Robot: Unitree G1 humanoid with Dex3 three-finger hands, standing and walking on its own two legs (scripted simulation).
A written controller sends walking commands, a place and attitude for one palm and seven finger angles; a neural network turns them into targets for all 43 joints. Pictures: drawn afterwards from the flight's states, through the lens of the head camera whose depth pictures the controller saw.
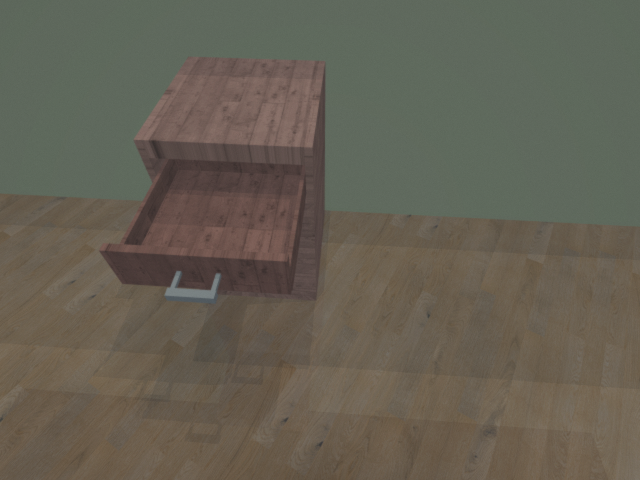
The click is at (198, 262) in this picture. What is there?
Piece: drawer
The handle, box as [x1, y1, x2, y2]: [164, 271, 220, 303]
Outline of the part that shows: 164,295 167,300 215,303 217,297 216,290 220,279 220,273 216,273 210,290 198,290 177,288 176,287 181,272 176,271 170,287 167,288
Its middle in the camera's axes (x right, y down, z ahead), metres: -0.27 +0.10 +0.80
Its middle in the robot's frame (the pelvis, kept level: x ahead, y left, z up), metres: +0.50 +0.29 -0.20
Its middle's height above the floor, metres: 0.57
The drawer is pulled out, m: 0.30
